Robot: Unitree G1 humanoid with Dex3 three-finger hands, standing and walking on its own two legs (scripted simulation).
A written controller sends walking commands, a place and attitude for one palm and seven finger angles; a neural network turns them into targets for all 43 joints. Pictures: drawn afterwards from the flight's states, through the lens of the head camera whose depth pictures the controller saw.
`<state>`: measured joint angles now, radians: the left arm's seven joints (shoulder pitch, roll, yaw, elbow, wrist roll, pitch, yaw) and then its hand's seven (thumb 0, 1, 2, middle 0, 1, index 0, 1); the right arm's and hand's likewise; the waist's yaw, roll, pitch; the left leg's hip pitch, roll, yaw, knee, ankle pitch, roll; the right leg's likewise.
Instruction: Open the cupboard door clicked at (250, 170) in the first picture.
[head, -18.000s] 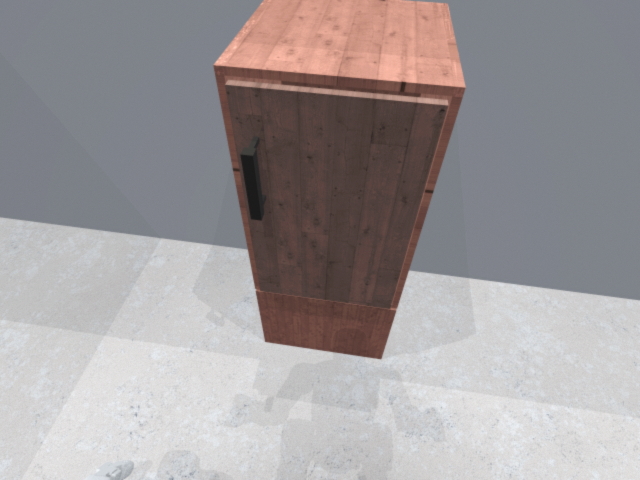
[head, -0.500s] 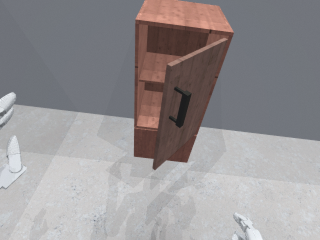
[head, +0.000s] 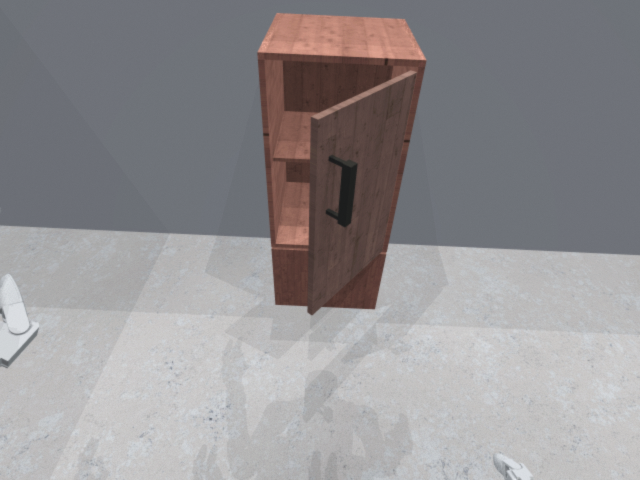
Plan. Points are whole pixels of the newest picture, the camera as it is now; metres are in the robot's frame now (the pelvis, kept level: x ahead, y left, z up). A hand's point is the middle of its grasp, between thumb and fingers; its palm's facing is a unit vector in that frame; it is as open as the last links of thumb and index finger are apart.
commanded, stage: stop stepping back and stand still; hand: left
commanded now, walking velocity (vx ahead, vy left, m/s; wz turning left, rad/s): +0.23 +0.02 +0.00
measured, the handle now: (339, 191) +0.70 +0.00 +0.00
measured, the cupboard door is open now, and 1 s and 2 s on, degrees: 51 51 51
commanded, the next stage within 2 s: let the arm hang, fingers relaxed in 1.06 s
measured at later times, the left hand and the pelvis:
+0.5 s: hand (76, 378) +0.17 +0.24 +0.14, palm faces +0.46 -0.74 -0.50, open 7.4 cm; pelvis -0.02 -0.02 -0.01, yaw +2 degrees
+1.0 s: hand (96, 335) +0.21 +0.24 +0.15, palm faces +0.35 -0.79 -0.50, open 7.4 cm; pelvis +0.02 -0.01 +0.00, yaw +1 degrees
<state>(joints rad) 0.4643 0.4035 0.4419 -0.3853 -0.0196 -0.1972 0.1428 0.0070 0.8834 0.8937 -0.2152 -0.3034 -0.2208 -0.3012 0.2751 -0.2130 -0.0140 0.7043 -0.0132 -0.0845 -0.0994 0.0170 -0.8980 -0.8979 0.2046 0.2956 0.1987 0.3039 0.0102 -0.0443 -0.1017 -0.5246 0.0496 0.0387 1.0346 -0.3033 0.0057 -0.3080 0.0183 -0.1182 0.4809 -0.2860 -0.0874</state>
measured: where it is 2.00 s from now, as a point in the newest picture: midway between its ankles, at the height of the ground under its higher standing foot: outside the picture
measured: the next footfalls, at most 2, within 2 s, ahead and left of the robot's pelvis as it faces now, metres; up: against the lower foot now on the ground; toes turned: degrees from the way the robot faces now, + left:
left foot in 0.12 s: +0.01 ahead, +0.16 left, -0.01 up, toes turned +5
right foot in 0.36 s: +0.05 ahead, -0.10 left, -0.01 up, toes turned -3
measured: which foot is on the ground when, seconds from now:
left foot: up 0.00-0.10, down 0.12-0.36, up 0.38-0.64, down 0.66-1.00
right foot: down 0.00-0.12, up 0.14-0.34, down 0.36-1.00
